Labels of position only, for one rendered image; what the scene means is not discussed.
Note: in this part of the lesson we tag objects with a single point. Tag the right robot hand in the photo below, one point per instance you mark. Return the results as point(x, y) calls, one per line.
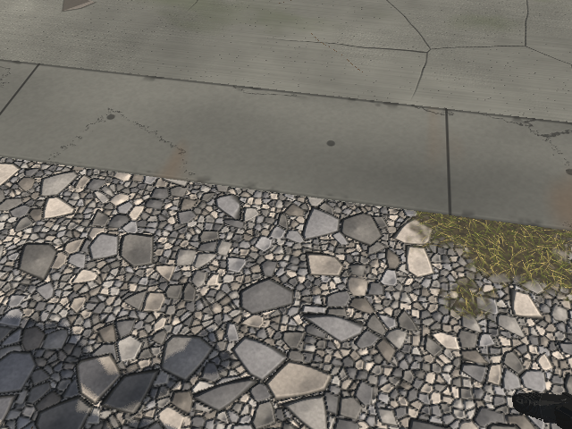
point(551, 408)

